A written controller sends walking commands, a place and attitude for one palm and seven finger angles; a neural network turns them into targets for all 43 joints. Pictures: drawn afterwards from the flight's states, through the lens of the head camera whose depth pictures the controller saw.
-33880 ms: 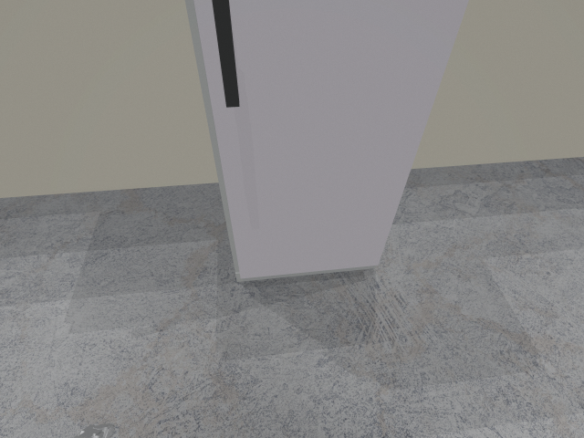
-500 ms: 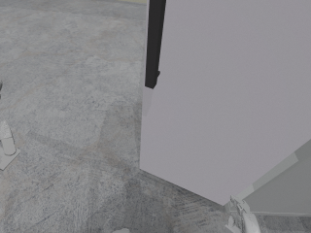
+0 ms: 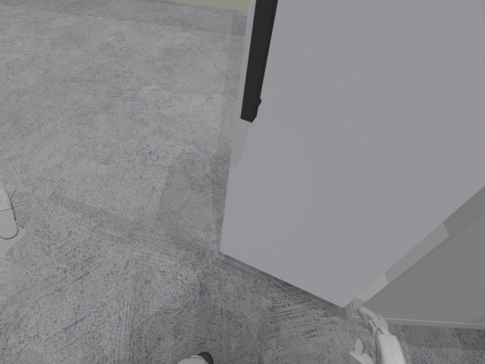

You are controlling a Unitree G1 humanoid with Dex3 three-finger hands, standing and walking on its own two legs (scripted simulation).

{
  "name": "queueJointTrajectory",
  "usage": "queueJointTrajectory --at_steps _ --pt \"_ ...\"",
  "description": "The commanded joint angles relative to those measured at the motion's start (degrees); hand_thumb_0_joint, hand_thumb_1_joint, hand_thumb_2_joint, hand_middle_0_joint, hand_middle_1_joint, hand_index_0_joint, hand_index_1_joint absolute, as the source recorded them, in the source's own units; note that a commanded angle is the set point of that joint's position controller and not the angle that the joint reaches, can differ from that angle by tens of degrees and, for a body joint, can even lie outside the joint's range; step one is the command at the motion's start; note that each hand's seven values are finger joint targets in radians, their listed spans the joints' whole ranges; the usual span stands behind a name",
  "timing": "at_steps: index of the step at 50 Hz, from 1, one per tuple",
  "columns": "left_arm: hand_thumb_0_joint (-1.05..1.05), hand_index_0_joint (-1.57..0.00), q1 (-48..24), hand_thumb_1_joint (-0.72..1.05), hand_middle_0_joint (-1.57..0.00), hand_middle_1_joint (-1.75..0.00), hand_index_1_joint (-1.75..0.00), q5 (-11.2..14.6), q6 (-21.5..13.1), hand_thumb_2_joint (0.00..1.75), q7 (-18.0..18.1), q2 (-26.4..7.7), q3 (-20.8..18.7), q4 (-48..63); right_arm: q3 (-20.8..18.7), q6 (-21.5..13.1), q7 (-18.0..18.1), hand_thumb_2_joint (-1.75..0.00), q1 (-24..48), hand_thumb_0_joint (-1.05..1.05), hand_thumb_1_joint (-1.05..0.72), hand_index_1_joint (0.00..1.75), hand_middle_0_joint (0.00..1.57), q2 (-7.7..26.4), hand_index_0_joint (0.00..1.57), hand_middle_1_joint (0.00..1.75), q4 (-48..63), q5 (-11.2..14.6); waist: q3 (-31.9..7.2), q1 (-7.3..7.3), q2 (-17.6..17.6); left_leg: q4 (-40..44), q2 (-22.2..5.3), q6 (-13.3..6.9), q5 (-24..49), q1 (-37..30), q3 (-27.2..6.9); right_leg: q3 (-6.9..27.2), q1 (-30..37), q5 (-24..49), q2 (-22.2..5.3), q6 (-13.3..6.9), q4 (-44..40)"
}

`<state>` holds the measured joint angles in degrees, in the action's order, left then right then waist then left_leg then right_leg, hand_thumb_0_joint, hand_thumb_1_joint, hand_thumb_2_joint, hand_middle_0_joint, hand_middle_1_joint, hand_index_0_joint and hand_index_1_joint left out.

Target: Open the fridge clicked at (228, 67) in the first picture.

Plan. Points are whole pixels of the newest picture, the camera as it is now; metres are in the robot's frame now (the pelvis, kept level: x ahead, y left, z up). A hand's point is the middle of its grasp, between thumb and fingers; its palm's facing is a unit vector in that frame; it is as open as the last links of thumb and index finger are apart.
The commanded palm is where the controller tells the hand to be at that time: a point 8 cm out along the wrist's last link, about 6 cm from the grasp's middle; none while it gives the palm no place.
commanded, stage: step back with the hand held close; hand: left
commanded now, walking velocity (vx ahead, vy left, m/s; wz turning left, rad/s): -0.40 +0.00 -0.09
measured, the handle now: (267, 27) +0.60 +0.03 +0.27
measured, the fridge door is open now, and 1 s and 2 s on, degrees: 68 68 68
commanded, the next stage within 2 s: stop stepping back and stand still in 0.10 s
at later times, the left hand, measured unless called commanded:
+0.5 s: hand out of the picture +0.10 +0.27 +0.18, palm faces +0.27 -0.84 -0.48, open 7.4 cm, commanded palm +0.07 +0.31 +0.18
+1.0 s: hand out of the picture +0.09 +0.32 +0.18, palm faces +0.45 -0.80 -0.39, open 7.4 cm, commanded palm +0.04 +0.35 +0.18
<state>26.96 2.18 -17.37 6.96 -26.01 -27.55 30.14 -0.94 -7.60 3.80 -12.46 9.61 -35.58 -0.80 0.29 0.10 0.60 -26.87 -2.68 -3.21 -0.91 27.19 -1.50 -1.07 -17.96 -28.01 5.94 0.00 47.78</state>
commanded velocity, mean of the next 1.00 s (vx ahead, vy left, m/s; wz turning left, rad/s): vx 0.06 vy -0.05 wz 0.00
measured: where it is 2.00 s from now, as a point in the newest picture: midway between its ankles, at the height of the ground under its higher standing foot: outside the picture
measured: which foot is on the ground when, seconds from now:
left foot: down 0.00-0.08, up 0.10-0.20, down 0.22-0.42, up 0.44-0.60, down 0.62-1.00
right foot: up 0.00-0.08, down 0.10-0.22, up 0.24-0.42, down 0.44-1.00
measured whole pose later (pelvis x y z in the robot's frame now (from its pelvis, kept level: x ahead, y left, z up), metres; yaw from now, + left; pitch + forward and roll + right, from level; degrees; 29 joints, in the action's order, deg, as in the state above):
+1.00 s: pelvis -0.12 +0.06 +0.00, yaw -5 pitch -1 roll +0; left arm 26.8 1.7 -12.2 8.7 -22.7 -24.6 25.4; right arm 1.5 -6.0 3.9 -16.0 11.1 -39.9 -0.9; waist -2.6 2.0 -1.5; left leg -43.8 -2.0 -0.7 -20.9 22.1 3.1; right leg -4.3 -13.7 -17.8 0.7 -2.9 31.8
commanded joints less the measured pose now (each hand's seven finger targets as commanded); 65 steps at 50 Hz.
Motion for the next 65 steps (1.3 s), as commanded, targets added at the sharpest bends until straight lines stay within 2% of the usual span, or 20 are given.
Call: queueJointTrajectory --at_steps 1,4,5,8,10,11,13,17,19,21,22,25,29,31,34,40,43,49,54,65 --pt "0.00 -0.20 0.2 0.90 -0.20 -0.30 -0.30 1.9 -2.7 0.90 0.5 -6.4 -1.2 12.8 -3.1 -4.3 -0.3 -0.90 4.6 0.00 -0.90 0.30 0.20 8.4 0.20 0.30 7.0 -0.4 -10.0 1.09 14.9 17.1 -10.0 3.5 -22.7 -8.4 -9.2 -1.4 9.7 -1.2 -3.0 -2.3 -25.0" --pt "0.00 -0.20 -6.6 0.90 -0.20 -0.30 -0.30 1.5 -2.8 0.90 1.2 -12.1 -2.8 13.5 -2.0 -2.2 0.7 -0.90 4.2 0.00 -0.90 0.30 0.20 7.2 0.20 0.30 5.2 -0.7 -7.9 0.21 -6.8 -16.4 -0.8 6.9 -13.6 -21.1 -0.1 17.9 -11.3 9.6 -24.4 -9.5 -41.1" --pt "0.00 -0.20 -10.2 0.90 -0.20 -0.30 -0.30 1.4 -2.8 0.90 2.0 -14.7 -5.2 14.1 -0.7 -2.8 1.4 -0.90 6.4 0.00 -0.90 0.30 0.20 6.7 0.20 0.30 6.0 -2.1 -5.7 1.22 -7.5 -21.8 0.5 6.9 -19.0 -16.0 2.2 15.1 -10.0 27.0 -27.3 -10.3 -37.3" --pt "0.00 -0.20 -10.8 0.90 -0.20 -0.30 -0.30 0.2 0.4 0.90 0.5 -9.5 -1.2 7.4 -0.8 -2.8 2.5 -0.90 6.4 0.00 -0.90 0.30 0.20 7.1 0.20 0.30 5.4 -0.2 -4.2 -0.53 -12.2 -10.6 1.3 5.1 -12.9 -12.3 1.4 4.1 -2.7 40.0 -18.4 -5.5 -23.0" --pt "0.00 -0.20 -9.7 0.90 -0.20 -0.30 -0.30 0.5 0.5 0.90 -0.1 -10.6 -2.9 10.9 -1.0 -2.6 2.9 -0.90 8.9 0.00 -0.90 0.30 0.20 10.4 0.20 0.30 7.3 0.2 -7.6 0.97 11.3 8.8 -7.6 1.6 23.8 -18.1 -8.4 -0.9 -2.3 23.5 -4.7 1.3 -6.5" --pt "0.00 -0.20 -8.6 0.90 -0.20 -0.30 -0.30 0.9 -0.3 0.90 -0.7 -10.5 -2.0 10.8 -1.8 -3.6 2.1 -0.90 8.5 0.00 -0.90 0.30 0.20 10.0 0.20 0.30 7.9 0.7 -10.0 1.32 15.6 13.2 -12.3 -0.1 20.0 -18.3 -14.2 2.5 -0.4 -3.4 -2.5 0.3 1.0" --pt "0.00 -0.20 1.5 0.90 -0.20 -0.30 -0.30 2.3 -0.1 0.90 -0.7 -10.0 -4.7 11.8 -2.2 -4.0 0.8 -0.90 6.6 0.00 -0.90 0.30 0.20 9.5 0.20 0.30 9.7 -0.1 -13.9 1.76 13.3 20.5 -14.4 0.4 -21.4 -13.0 -20.6 4.0 1.7 -4.9 -1.9 -0.4 5.1" --pt "0.00 -0.20 10.2 0.90 -0.20 -0.30 -0.30 2.1 1.7 0.90 0.3 -9.4 -5.9 15.6 -1.5 -2.6 0.2 -0.90 5.4 0.00 -0.90 0.30 0.20 9.0 0.20 0.30 11.6 -0.1 -9.1 1.29 16.2 24.5 -6.6 4.8 -35.7 -1.1 -8.4 -5.4 16.1 -1.6 0.9 -1.9 -14.8" --pt "0.00 -0.20 10.7 0.90 -0.20 -0.30 -0.30 1.6 3.4 0.90 0.5 -9.8 -5.5 15.5 -1.8 -1.6 0.4 -0.90 5.4 0.00 -0.90 0.30 0.20 9.3 0.20 0.30 11.9 -0.2 -7.3 1.12 12.7 18.5 -1.5 7.2 -34.4 3.0 -2.2 -5.2 21.7 0.6 -0.4 -2.8 -24.7" --pt "0.00 -0.20 8.9 0.90 -0.20 -0.30 -0.30 1.4 4.1 0.90 1.0 -13.2 -8.1 14.4 -2.3 -0.4 0.8 -0.90 3.4 0.00 -0.90 0.30 0.20 8.8 0.20 0.30 10.2 -0.5 -7.4 0.38 -7.8 -14.8 4.9 5.2 -22.6 -8.9 3.3 13.6 -0.2 -6.5 -18.5 -8.3 -40.2" --pt "0.00 -0.20 1.8 0.90 -0.20 -0.30 -0.30 2.5 4.4 0.90 1.2 -12.1 -6.5 16.6 -1.8 0.3 1.1 -0.90 4.4 0.00 -0.90 0.30 0.20 8.8 0.20 0.30 8.9 -0.8 -5.0 0.20 -10.6 -27.7 3.9 4.8 -18.5 -6.9 1.5 18.0 -7.9 -7.7 -26.0 -12.5 -40.9" --pt "0.00 -0.20 -7.0 0.90 -0.20 -0.30 -0.30 0.5 4.8 0.90 2.1 -7.2 -1.6 4.5 -1.8 -0.9 2.2 -0.90 3.2 0.00 -0.90 0.30 0.20 9.8 0.20 0.30 6.5 -0.1 1.0 -1.70 -7.2 -29.8 -0.2 3.5 -19.8 -5.8 0.2 13.9 -13.9 -16.1 -22.7 -9.5 -39.0" --pt "0.00 -0.20 -14.5 0.90 -0.20 -0.30 -0.30 -1.2 4.7 0.90 3.0 -4.9 3.9 2.8 -1.2 -2.4 3.5 -0.90 3.6 0.00 -0.90 0.30 0.20 9.9 0.20 0.30 5.6 0.0 0.6 -1.40 -0.6 -4.7 1.4 1.0 -23.6 -14.0 6.7 5.8 -7.3 -12.6 -16.6 -7.1 -27.1" --pt "0.00 -0.20 -13.5 0.90 -0.20 -0.30 -0.30 -1.0 3.5 0.90 3.2 -6.3 2.8 9.2 -1.6 -3.7 3.5 -0.90 3.4 0.00 -0.90 0.30 0.20 12.1 0.20 0.30 7.7 0.4 0.5 -1.42 16.8 12.4 -10.3 -4.3 -32.9 -17.9 -16.9 -1.7 -12.6 -3.9 -6.4 -1.8 -4.0" --pt "0.00 -0.20 -6.0 0.90 -0.20 -0.30 -0.30 -1.0 2.7 0.90 1.9 -9.8 -2.0 13.6 -1.2 -4.2 1.1 -0.90 5.3 0.00 -0.90 0.30 0.20 9.5 0.20 0.30 8.0 -0.4 2.7 -0.88 13.9 23.1 -16.0 -7.5 -48.2 -3.8 -29.5 1.9 -10.2 0.6 -5.9 -1.0 12.2" --pt "0.00 -0.20 2.6 0.90 -0.20 -0.30 -0.30 -1.3 2.9 0.90 2.3 -9.2 -4.3 11.2 -1.4 -2.5 0.6 -0.90 4.2 0.00 -0.90 0.30 0.20 9.4 0.20 0.30 8.7 -0.8 -2.4 0.85 10.8 8.7 -6.0 -0.2 -40.0 8.4 -4.9 -4.9 20.2 0.5 -3.0 -3.1 -19.9" --pt "0.00 -0.20 -4.8 0.90 -0.20 -0.30 -0.30 0.4 3.1 0.90 2.3 -11.8 -6.2 8.1 -2.0 -1.3 0.7 -0.90 3.5 0.00 -0.90 0.30 0.20 9.0 0.20 0.30 8.4 -0.2 -1.3 0.05 -11.9 -31.2 1.4 3.1 -24.4 11.6 2.9 30.0 10.6 -3.1 -26.1 -14.6 -37.2" --pt "0.00 -0.20 -7.5 0.90 -0.20 -0.30 -0.30 -0.4 2.7 0.90 2.2 -5.4 0.8 3.4 0.0 -2.6 1.7 -0.90 4.1 0.00 -0.90 0.30 0.20 7.8 0.20 0.30 5.6 -0.1 -0.3 -0.50 -5.5 -7.5 1.2 2.0 -16.5 -12.5 6.3 9.4 -3.5 3.1 -16.9 -7.6 -28.7" --pt "0.00 -0.20 -5.5 0.90 -0.20 -0.30 -0.30 -0.8 1.2 0.90 1.9 -7.5 -1.4 8.7 -0.6 -3.5 1.8 -0.90 5.1 0.00 -0.90 0.30 0.20 9.5 0.20 0.30 7.1 0.4 -2.7 0.21 8.2 7.4 -8.0 -1.4 -10.8 -11.7 -9.7 1.2 2.5 13.1 -7.0 0.1 -15.3" --pt "0.00 -0.20 4.3 0.90 -0.20 -0.30 -0.30 0.5 1.5 0.90 2.1 -8.0 -4.7 7.8 -1.2 -1.9 0.6 -0.90 2.9 0.00 -0.90 0.30 0.20 9.0 0.20 0.30 9.5 1.0 -12.9 -0.25 2.0 -3.2 -3.3 2.4 13.7 -15.7 1.7 3.3 13.4 43.8 -10.7 -1.1 -18.4"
